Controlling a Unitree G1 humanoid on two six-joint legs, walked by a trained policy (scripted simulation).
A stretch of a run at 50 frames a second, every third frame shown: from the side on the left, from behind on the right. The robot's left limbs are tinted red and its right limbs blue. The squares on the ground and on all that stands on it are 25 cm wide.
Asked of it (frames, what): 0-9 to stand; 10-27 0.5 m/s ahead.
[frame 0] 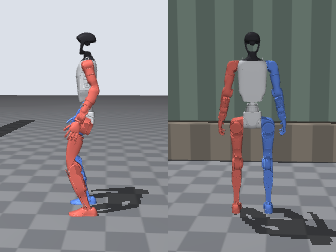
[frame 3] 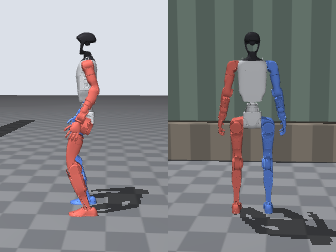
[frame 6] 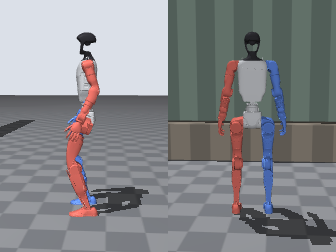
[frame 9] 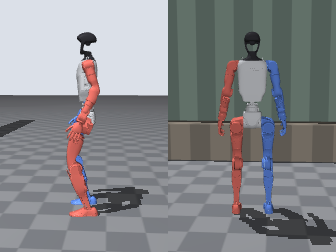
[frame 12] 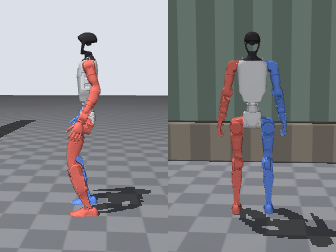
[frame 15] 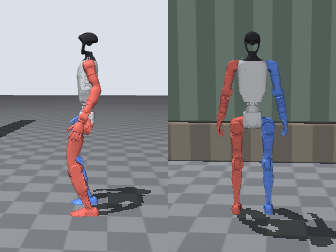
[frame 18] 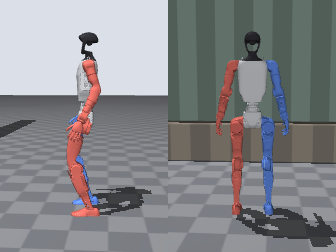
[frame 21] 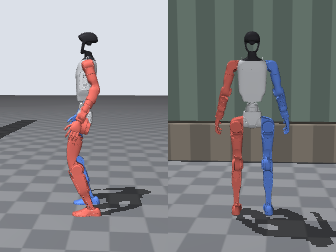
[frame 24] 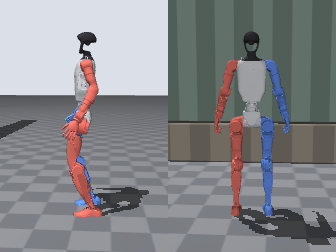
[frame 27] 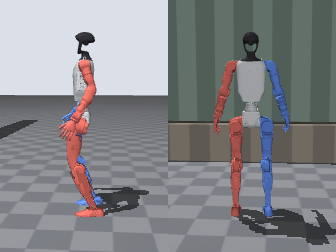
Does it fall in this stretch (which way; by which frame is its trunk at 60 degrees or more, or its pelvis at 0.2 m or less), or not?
no
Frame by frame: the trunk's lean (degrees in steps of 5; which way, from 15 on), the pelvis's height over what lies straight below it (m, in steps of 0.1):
0: 0, 0.8
3: 0, 0.8
6: 0, 0.8
9: 0, 0.8
12: 0, 0.8
15: 0, 0.8
18: 5, 0.8
21: 5, 0.8
24: 5, 0.8
27: 5, 0.8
